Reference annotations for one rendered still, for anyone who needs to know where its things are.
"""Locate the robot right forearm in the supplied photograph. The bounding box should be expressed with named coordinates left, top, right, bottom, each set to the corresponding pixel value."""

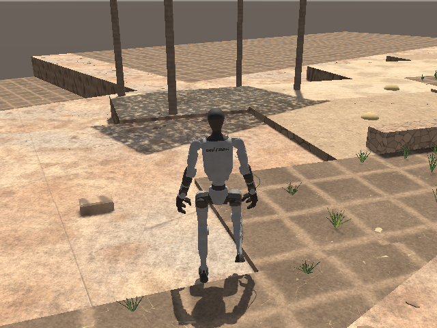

left=243, top=164, right=257, bottom=195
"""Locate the robot left upper arm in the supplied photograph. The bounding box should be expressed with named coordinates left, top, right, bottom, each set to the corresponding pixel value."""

left=186, top=138, right=203, bottom=178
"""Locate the robot right hand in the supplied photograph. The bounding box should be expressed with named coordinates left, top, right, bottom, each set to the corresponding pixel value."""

left=242, top=192, right=258, bottom=209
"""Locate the robot right shin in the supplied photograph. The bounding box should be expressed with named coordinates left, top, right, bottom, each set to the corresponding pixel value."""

left=233, top=213, right=243, bottom=255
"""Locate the robot left forearm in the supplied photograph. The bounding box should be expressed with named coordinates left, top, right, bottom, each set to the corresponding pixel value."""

left=178, top=167, right=192, bottom=199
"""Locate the robot right upper arm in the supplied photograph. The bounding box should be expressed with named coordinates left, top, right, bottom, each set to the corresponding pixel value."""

left=231, top=137, right=250, bottom=175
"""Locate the left robot thigh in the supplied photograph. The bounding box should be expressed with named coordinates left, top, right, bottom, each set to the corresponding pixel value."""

left=195, top=191, right=209, bottom=238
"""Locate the robot left hand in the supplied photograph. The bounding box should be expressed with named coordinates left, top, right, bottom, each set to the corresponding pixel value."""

left=176, top=196, right=191, bottom=214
